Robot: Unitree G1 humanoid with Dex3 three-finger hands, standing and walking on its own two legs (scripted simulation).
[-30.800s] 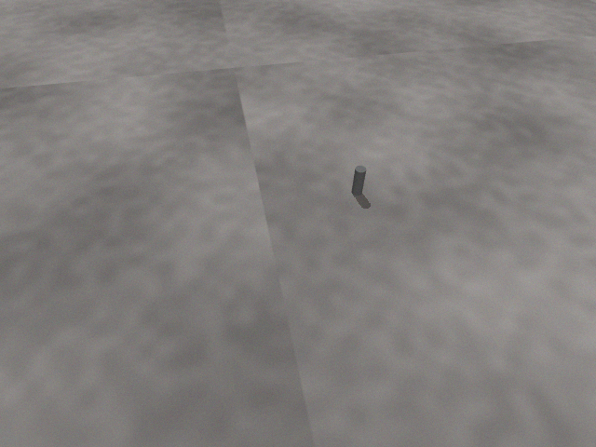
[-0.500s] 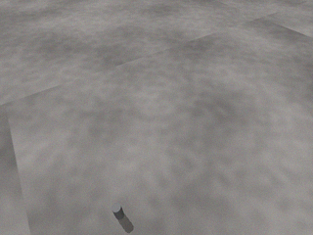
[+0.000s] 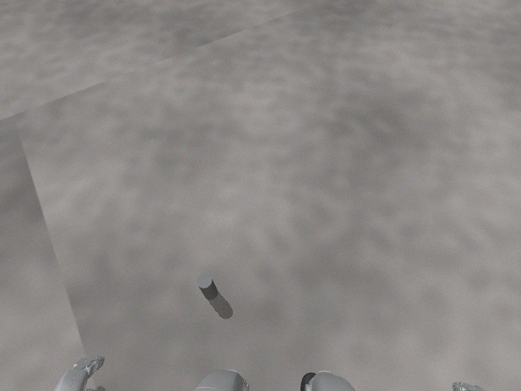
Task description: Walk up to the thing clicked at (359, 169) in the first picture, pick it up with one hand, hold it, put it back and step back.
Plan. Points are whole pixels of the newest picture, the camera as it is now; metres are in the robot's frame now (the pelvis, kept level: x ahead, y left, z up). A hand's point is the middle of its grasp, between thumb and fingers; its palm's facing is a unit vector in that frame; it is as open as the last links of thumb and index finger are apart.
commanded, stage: step back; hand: left
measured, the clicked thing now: (207, 287) +0.47 +0.24 -0.69
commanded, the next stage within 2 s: none
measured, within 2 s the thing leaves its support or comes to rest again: neither
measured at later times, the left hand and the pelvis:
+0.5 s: hand out of the picture +0.00 +0.29 -0.16, palm faces -0.06 -0.91 -0.41, open 7.4 cm; pelvis -0.10 +0.02 -0.01, yaw -3 degrees
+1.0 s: hand out of the picture -0.10 +0.30 -0.15, palm faces -0.01 -0.94 -0.35, open 7.4 cm; pelvis -0.23 +0.04 +0.00, yaw -1 degrees
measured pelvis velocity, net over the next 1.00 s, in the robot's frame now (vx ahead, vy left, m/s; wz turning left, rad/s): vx -0.23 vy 0.04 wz -0.01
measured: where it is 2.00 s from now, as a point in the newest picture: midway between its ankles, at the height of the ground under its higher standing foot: outside the picture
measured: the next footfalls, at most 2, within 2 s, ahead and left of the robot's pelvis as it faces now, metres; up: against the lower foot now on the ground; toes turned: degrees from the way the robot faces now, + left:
left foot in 0.08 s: -0.03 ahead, +0.13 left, +0.00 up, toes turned -1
right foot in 0.48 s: -0.06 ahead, -0.08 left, +0.00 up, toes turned +1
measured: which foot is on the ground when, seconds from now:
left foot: up 0.00-0.06, down 0.08-0.52, up 0.54-0.84, down 0.86-1.00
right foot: down 0.00-0.12, up 0.14-0.46, down 0.48-0.90, up 0.92-1.00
